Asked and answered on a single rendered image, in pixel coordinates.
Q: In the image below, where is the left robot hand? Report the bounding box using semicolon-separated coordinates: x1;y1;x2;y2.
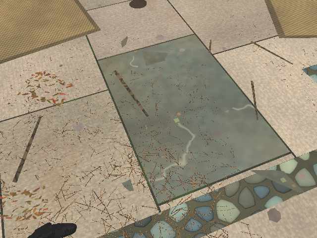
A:
28;222;77;238

